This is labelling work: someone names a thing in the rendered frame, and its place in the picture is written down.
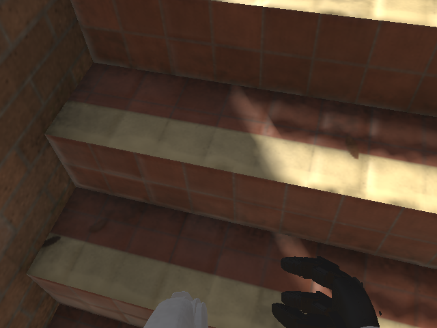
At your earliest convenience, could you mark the robot left shin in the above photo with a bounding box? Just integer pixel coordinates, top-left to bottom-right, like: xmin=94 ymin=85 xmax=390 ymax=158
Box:
xmin=171 ymin=291 xmax=193 ymax=301

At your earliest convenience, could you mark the right robot hand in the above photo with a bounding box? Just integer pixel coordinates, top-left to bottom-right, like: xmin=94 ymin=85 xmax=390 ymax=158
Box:
xmin=272 ymin=256 xmax=382 ymax=328

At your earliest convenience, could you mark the left robot thigh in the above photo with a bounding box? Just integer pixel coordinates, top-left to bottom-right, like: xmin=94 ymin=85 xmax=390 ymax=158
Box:
xmin=144 ymin=297 xmax=208 ymax=328

